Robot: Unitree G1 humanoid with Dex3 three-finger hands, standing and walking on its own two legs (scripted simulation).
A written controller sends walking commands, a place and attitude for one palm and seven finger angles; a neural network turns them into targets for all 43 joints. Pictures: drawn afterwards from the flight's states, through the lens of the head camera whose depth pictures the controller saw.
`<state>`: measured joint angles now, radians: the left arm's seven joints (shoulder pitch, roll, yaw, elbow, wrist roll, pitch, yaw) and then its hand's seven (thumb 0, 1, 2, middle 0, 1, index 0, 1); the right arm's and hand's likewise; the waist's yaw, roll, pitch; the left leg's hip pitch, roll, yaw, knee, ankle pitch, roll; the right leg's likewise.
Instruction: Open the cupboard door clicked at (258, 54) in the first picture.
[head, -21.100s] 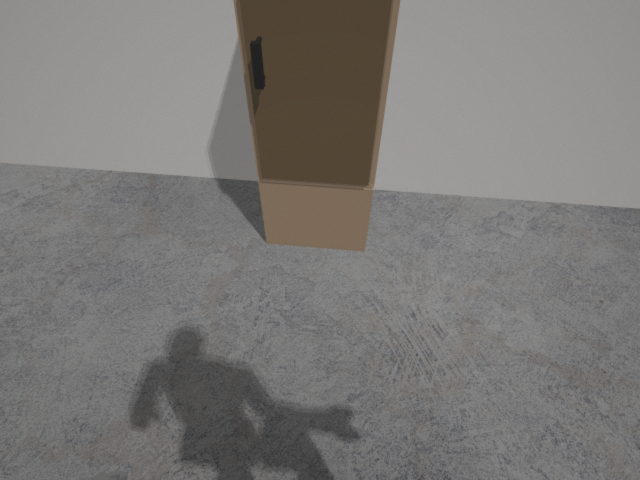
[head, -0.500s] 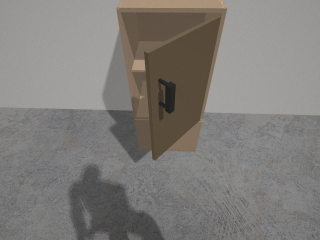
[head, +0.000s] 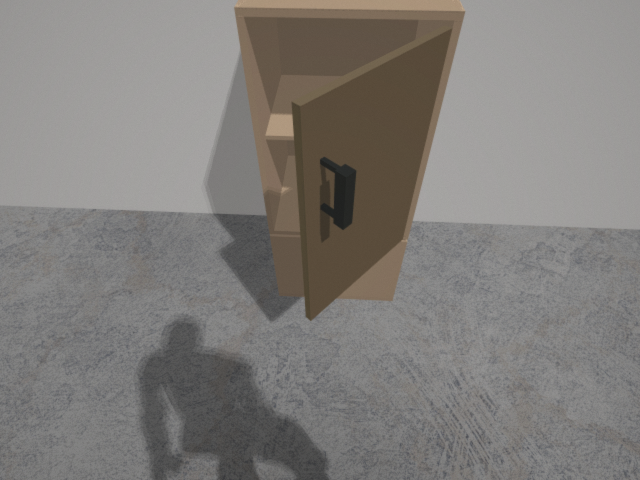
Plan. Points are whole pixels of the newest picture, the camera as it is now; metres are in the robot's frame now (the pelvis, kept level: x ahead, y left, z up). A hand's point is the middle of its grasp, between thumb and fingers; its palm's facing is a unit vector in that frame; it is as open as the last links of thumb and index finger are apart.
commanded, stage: look to check the result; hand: left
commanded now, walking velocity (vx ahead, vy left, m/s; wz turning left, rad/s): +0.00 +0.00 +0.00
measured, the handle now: (334, 192) +0.56 +0.01 +0.03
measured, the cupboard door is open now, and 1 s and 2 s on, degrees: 48 48 48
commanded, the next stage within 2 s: walk to a spot facing it in 0.32 s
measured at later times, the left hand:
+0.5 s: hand out of the picture -0.01 +0.15 -0.17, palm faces +0.05 -0.98 -0.18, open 7.4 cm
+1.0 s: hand out of the picture +0.12 +0.17 -0.17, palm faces -0.19 -0.94 -0.30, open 7.4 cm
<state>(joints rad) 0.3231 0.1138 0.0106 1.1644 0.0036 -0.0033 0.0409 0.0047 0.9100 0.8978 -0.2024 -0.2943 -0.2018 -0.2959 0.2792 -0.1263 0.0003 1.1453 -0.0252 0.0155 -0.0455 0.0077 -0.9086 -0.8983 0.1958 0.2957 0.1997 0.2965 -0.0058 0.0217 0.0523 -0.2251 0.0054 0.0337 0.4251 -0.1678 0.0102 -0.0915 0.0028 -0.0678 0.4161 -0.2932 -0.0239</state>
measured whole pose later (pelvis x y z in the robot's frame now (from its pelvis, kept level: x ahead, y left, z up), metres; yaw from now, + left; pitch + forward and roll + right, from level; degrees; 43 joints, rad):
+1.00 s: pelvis +0.00 -0.02 -0.02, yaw -15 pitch +1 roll +1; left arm 0.17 0.22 0.09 0.95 0.02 0.04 -0.01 0.01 0.91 0.90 -0.20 -0.29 -0.20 -0.30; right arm 0.20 -0.21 -0.06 0.97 -0.04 0.03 -0.04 0.01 -0.90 -0.90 0.20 0.30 0.20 0.30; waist 0.01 0.04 0.10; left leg -0.30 0.16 0.25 0.61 -0.30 -0.04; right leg -0.31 -0.03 -0.04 0.65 -0.34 -0.02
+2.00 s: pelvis +0.01 -0.04 -0.01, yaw -51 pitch +0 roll +0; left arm 0.18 0.21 0.06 0.91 0.02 0.06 0.00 0.01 0.90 0.90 -0.21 -0.29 -0.21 -0.30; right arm 0.20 -0.22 -0.05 0.88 -0.01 0.04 -0.03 0.01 -0.91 -0.90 0.20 0.30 0.20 0.30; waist -0.01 -0.01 0.08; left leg -0.33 0.04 0.04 0.66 -0.39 -0.05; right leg -0.32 0.06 0.10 0.58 -0.26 -0.01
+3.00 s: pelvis +0.10 -0.36 +0.00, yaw -81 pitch +1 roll +0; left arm 0.19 0.20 0.07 1.00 0.03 0.00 -0.04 0.01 0.91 0.90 -0.20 -0.29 -0.20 -0.30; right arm 0.31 -0.18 -0.04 0.99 -0.04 -0.07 -0.02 0.00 -0.94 -0.90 0.20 0.30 0.20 0.30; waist 0.00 -0.01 0.06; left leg -0.13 0.08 0.21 0.40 -0.27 -0.01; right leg -0.55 -0.08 -0.06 0.94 -0.25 -0.02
